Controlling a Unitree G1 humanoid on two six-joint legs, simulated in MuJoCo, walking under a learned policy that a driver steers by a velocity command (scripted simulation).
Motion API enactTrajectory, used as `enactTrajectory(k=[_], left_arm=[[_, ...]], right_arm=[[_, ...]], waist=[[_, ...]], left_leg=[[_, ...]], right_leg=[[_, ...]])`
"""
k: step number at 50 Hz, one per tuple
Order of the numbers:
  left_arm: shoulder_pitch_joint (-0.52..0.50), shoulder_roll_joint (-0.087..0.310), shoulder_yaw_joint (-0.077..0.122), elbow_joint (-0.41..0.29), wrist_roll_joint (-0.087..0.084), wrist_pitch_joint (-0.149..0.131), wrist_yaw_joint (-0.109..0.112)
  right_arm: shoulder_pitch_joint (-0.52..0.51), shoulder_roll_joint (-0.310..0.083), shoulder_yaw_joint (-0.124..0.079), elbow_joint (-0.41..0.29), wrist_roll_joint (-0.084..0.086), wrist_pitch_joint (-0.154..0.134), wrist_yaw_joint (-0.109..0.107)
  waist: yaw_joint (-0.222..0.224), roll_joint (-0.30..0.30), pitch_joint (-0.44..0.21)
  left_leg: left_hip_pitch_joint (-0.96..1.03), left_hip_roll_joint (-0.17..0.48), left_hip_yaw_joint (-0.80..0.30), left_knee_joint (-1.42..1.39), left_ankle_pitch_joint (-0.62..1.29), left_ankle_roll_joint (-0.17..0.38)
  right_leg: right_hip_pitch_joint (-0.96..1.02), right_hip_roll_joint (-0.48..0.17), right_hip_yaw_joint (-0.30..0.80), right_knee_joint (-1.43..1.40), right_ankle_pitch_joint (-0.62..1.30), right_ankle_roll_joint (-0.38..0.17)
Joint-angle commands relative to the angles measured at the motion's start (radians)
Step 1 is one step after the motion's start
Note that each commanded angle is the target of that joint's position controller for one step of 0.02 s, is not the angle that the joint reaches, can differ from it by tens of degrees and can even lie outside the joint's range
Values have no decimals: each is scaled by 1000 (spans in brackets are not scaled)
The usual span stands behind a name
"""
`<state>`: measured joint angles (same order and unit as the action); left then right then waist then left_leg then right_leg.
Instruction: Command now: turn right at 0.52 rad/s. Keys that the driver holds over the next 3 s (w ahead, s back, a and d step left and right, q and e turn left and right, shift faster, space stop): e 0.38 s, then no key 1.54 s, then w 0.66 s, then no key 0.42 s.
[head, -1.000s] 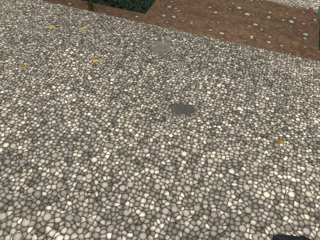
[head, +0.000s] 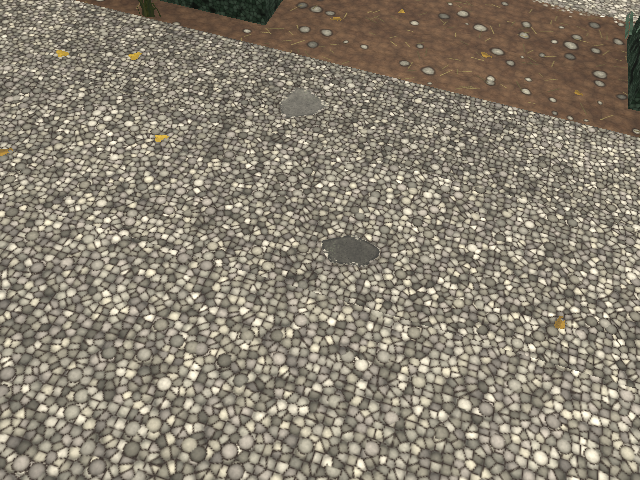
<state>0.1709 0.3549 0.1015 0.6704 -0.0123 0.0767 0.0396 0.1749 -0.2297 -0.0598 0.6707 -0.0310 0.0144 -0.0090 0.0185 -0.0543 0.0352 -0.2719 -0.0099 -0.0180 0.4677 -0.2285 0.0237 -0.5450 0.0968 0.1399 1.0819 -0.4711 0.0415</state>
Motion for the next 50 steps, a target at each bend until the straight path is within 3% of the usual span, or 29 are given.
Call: enactTrajectory(k=[1, 3, 6, 9, 14, 16, 17, 18, 19, 20, 21, 22, 23, 24, 26, 28, 30, 34, 37, 39, 40, 41, 42, 43, 45, 50], left_arm=[[68, 95, 36, -41, 0, 14, 13], [16, 75, 26, -75, -16, 16, 9], [-45, 43, 7, -120, -12, 15, -3], [-63, 29, -5, -145, -8, 15, -24], [-35, 39, 2, -153, -13, 19, -52], [48, 27, 9, -122, -9, 19, -60], [93, 58, 23, -109, -3, 18, -54], [130, 182, 53, -121, -2, 11, -39], [119, 237, 56, -140, 34, -9, -49], [93, 196, 43, -148, 53, -32, -56], [40, 147, 25, -140, 42, -45, -50], [-13, 109, 12, -142, 18, -47, -39], [-49, 74, -4, -140, 0, -47, -33], [-48, 53, -15, -136, 3, -48, -27], [-33, 32, -26, -121, 16, -55, -21], [-18, 27, -29, -103, 16, -60, -16], [-5, 32, -31, -82, 22, -53, -9], [-8, 44, -32, -60, 25, -46, -18], [-25, 23, -43, -39, 20, -42, -24], [-12, -3, -53, -16, 14, -43, -24], [6, -5, -54, -10, 22, -50, -25], [52, 4, -48, -4, 27, -57, -31], [28, 4, -50, 6, 31, -59, -31], [-7, 11, -48, 8, 30, -55, -28], [-24, -8, -50, 10, 29, -38, -21], [8, -16, -46, 55, 28, -24, -8]], right_arm=[[-115, -125, -25, -98, 17, -21, -17], [-67, -131, -25, -81, 13, -14, -27], [-7, -170, -37, -53, 14, 0, -38], [-29, -211, -49, -51, 16, 5, -29], [-47, -243, -60, -34, 34, 12, -16], [-58, -237, -60, -20, 56, 19, -17], [-17, -205, -52, 2, 59, 16, -15], [-17, -141, -31, -28, 11, 12, -8], [-96, -157, -37, -74, 3, 3, -15], [-146, -204, -49, -73, 24, 0, -23], [-136, -217, -57, -60, 36, 5, -31], [-96, -213, -59, -31, 30, 11, -40], [-59, -217, -62, -13, 24, 19, -51], [-39, -212, -61, -4, 22, 23, -53], [-24, -194, -55, 8, 34, 25, -50], [-38, -171, -44, 6, 38, 26, -47], [-83, -143, -29, -10, 28, 21, -33], [-73, -151, -24, 0, 33, 14, -18], [-40, -139, -18, 18, 32, 4, -12], [4, -130, -8, 38, 12, -8, -5], [22, -169, -12, 39, 4, -10, -6], [-3, -214, -22, 47, 14, -10, -5], [-18, -181, -18, 50, 23, -11, 2], [-21, -149, -9, 55, 21, -12, 6], [-29, -135, 1, 68, 18, -18, 7], [-18, -136, 10, 107, 20, -28, 0]], waist=[[31, 162, -72], [-2, 176, -73], [-45, 200, -92], [-53, 228, -107], [-42, 262, -117], [2, 239, -135], [9, 157, -138], [-12, -151, -136], [30, -208, -161], [56, -96, -164], [19, -63, -121], [-9, -44, -109], [-30, -89, -102], [-38, -105, -111], [-36, -80, -128], [-25, -75, -116], [-7, -74, -107], [9, -84, -77], [-8, -72, -73], [-39, -33, -96], [-27, 16, -125], [27, 120, -125], [0, 145, -122], [-17, 131, -101], [-17, 131, -74], [-15, 94, -48]], left_leg=[[74, 253, -146, -148, 473, 196], [146, 260, -122, -146, 439, 205], [242, 299, -124, -146, 367, 220], [208, 314, -87, -149, 316, 217], [167, 327, -27, -101, 364, 192], [120, 308, 26, -10, 327, 123], [9, 264, 88, 104, 204, 42], [-301, 139, 190, 417, -224, -74], [-478, 29, 53, 634, -451, -115], [-472, 45, -29, 740, -415, -111], [-460, 63, -47, 755, -329, -100], [-431, 71, -54, 728, -257, -102], [-388, 74, -55, 711, -197, -107], [-339, 65, -48, 724, -149, -111], [-295, 58, -51, 688, -97, -112], [-283, 68, -63, 565, -73, -110], [-256, 80, -71, 421, -63, -107], [-126, 72, -47, 241, -127, -102], [-28, 59, -31, 86, -73, -86], [122, 78, -47, -106, 169, -59], [199, 132, -82, -91, 327, -38], [200, 140, -77, -36, 358, -10], [146, 119, -69, -51, 243, 2], [118, 110, -72, -76, 190, -4], [93, 103, -69, -103, 166, -15], [85, 94, -68, -126, 123, -10]], right_leg=[[-52, -38, -29, 238, 53, 41], [-90, -45, -40, 158, 77, 49], [-99, -84, -57, 3, 74, 58], [4, -118, -106, -137, 58, 50], [164, -109, -193, -387, 87, -7], [309, -82, -230, -617, 253, -64], [443, -95, -159, -708, 373, -107], [635, -341, 191, -706, 773, -207], [581, -498, 382, -704, 898, -407], [522, -474, 333, -744, 778, -418], [476, -409, 242, -747, 690, -354], [448, -355, 176, -746, 643, -299], [418, -323, 131, -746, 657, -268], [397, -304, 111, -749, 686, -261], [408, -292, 94, -758, 667, -260], [437, -286, 97, -765, 605, -254], [464, -281, 111, -770, 563, -248], [400, -280, 145, -782, 465, -268], [374, -267, 169, -764, 468, -260], [346, -236, 156, -749, 489, -202], [326, -203, 127, -721, 465, -160], [315, -145, 76, -735, 408, -133], [356, -120, 40, -736, 363, -107], [368, -115, 28, -724, 340, -99], [372, -114, 22, -721, 359, -102], [386, -115, 14, -738, 367, -93]])
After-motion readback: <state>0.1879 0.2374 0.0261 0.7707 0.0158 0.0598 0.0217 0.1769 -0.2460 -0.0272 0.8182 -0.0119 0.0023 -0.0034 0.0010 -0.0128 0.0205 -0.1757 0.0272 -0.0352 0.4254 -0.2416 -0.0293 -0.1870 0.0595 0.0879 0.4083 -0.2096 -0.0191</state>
